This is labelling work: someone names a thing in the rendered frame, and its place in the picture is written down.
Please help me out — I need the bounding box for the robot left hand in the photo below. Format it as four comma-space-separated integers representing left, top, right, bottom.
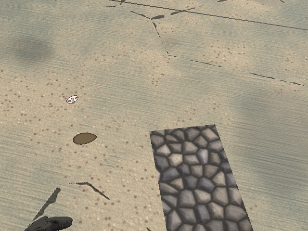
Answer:
24, 216, 73, 231

